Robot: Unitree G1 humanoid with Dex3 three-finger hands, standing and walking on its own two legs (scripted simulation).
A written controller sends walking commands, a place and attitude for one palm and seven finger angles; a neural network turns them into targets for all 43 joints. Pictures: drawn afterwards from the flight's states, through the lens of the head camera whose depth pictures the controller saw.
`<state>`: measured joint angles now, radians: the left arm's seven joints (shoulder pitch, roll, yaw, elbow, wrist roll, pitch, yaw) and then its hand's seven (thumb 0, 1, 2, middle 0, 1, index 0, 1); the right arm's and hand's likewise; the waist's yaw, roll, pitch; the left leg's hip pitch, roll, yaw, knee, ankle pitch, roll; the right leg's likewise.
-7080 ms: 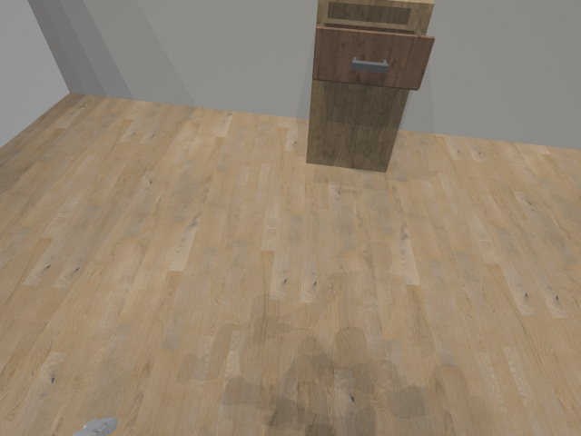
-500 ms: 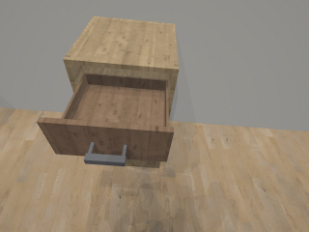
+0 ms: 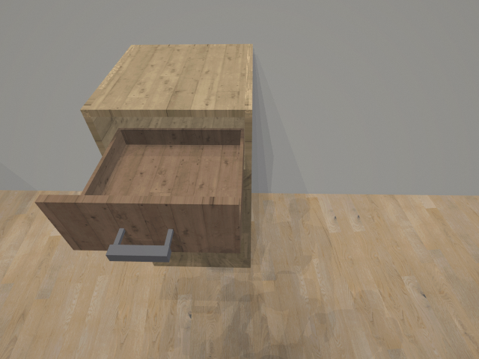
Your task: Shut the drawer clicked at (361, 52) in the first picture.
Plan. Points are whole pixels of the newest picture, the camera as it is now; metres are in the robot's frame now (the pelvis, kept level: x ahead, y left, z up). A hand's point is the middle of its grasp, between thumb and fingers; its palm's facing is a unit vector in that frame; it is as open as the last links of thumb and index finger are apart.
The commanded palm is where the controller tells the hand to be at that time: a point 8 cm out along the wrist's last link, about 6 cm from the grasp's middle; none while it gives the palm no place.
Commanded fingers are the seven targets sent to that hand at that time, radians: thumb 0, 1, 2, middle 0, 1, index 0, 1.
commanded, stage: look again from close up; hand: left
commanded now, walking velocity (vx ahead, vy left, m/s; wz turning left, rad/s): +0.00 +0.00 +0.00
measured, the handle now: (142, 243) +0.35 +0.23 -0.04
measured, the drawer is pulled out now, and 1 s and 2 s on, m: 0.30 0.30 0.30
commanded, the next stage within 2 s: shuffle to correct the standing spot in 0.16 s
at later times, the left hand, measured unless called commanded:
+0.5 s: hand out of the picture -0.02 +0.14 -0.17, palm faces +0.08 -0.98 -0.17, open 7.4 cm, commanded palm none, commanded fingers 0.00 0.90 0.90 -0.20 -0.30 -0.20 -0.30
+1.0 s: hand out of the picture +0.08 +0.20 -0.17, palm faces -0.01 -0.97 -0.24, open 7.3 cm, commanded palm none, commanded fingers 0.00 0.90 0.90 -0.20 -0.30 -0.20 -0.30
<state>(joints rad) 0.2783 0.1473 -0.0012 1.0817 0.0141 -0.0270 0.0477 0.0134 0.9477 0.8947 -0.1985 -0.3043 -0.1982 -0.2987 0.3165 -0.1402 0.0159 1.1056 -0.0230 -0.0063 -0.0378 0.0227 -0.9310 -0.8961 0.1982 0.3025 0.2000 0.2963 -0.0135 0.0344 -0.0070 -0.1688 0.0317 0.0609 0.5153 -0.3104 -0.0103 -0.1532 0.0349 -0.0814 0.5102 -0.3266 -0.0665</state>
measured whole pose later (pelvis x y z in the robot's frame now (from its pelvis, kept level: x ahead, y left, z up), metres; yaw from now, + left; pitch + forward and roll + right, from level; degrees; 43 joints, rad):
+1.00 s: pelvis +0.05 +0.01 +0.00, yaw -2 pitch -1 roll +3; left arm 0.25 0.15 0.03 1.06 0.03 0.02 0.04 0.00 0.92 0.90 -0.19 -0.30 -0.19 -0.30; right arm 0.25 -0.14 -0.01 1.11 -0.03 0.00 -0.04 0.02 -0.94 -0.90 0.20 0.30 0.20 0.30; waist 0.00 -0.01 0.06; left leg -0.25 0.00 0.14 0.51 -0.24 0.02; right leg -0.27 -0.04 -0.04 0.61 -0.30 -0.02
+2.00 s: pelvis +0.07 +0.02 +0.00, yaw -1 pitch -2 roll -1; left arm 0.31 0.15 0.01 1.07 0.02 -0.02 0.05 0.01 0.91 0.89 -0.20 -0.30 -0.20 -0.30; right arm 0.33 -0.15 0.01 1.08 -0.02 -0.02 -0.04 0.02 -0.93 -0.90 0.20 0.30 0.20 0.30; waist 0.00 0.01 -0.02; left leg -0.21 0.00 0.07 0.54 -0.31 0.04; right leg -0.18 0.01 -0.09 0.51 -0.30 -0.03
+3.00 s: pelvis +0.04 -0.01 -0.07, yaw +3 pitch +11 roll -1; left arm 0.60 0.23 0.15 -0.16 -0.27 -0.37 -0.26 0.02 0.90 0.90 -0.77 -0.92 -0.77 -0.92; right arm 0.24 -0.16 0.04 0.55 0.04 -0.20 -0.06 0.01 -0.90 -0.90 0.20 0.30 0.21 0.30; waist 0.02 0.03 -0.15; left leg -0.79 0.02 -0.01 1.08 -0.49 0.00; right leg -0.74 0.03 -0.16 1.04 -0.50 -0.10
